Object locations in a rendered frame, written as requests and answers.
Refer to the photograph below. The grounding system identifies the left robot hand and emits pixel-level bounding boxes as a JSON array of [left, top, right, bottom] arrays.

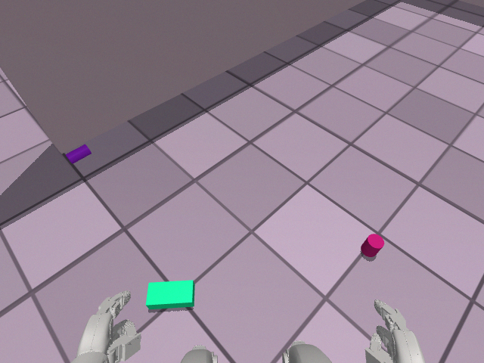
[[76, 290, 141, 363]]

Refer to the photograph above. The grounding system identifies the right robot hand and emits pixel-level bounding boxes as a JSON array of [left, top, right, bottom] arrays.
[[365, 299, 426, 363]]

